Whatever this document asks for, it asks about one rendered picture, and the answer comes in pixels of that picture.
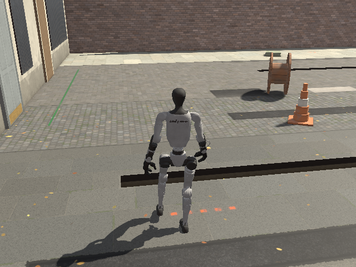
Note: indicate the robot right upper arm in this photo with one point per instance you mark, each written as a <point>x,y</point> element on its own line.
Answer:
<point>198,126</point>

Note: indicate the left robot thigh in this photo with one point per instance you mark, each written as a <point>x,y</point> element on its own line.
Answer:
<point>164,162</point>

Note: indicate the left robot forearm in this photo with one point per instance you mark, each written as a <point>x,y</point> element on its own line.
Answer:
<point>151,150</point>

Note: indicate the right robot forearm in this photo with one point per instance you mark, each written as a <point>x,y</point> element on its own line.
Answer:
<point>202,146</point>

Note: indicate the robot left upper arm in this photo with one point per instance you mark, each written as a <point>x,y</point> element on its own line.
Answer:
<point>158,126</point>

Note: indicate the robot right hand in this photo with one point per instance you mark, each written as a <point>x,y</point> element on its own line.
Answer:
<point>201,154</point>

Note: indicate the robot left hand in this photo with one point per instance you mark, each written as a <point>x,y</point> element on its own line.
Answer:
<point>147,169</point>

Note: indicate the robot right shin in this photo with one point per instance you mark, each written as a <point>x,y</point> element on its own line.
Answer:
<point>186,206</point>

